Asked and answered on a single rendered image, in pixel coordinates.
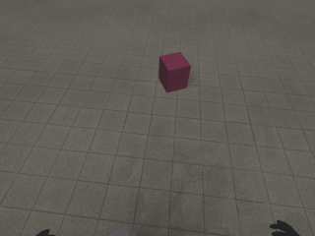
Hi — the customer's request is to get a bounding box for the carton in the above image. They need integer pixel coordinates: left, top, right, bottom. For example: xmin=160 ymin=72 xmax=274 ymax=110
xmin=158 ymin=52 xmax=191 ymax=92

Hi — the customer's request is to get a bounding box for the robot right hand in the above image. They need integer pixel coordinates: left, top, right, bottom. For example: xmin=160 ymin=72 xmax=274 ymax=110
xmin=270 ymin=220 xmax=299 ymax=236

